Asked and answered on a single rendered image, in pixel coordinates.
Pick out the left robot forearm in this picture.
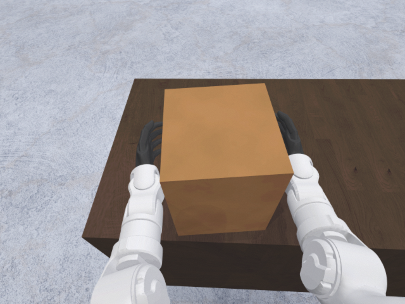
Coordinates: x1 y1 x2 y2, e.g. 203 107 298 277
90 164 165 302

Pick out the left robot upper arm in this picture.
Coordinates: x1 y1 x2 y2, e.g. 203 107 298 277
90 263 170 304

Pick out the right robot upper arm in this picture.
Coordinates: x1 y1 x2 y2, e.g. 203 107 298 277
300 237 405 304

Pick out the robot right hand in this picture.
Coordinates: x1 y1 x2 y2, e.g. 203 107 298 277
275 111 304 155

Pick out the carton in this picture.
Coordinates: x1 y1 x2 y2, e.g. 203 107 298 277
159 83 294 236

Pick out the right robot forearm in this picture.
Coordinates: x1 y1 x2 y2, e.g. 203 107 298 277
285 154 387 290

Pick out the pedestal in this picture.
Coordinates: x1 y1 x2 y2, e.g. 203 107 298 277
82 79 405 297

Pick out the robot left hand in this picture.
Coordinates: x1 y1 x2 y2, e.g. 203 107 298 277
135 120 163 167

